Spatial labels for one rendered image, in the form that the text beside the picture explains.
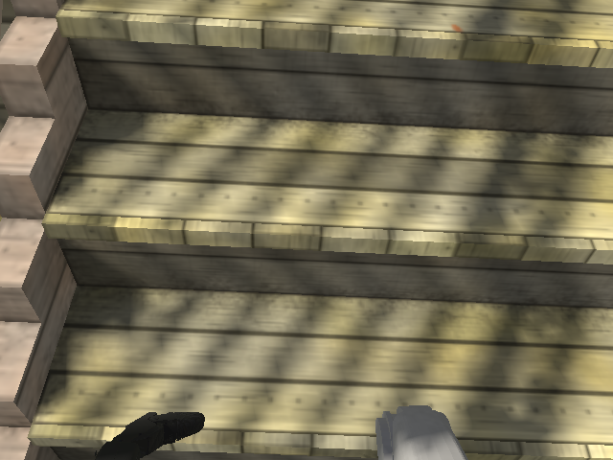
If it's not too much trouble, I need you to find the left robot hand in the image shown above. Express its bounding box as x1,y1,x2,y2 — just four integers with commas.
95,412,205,460

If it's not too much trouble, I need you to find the right robot thigh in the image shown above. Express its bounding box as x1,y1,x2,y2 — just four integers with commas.
375,405,468,460

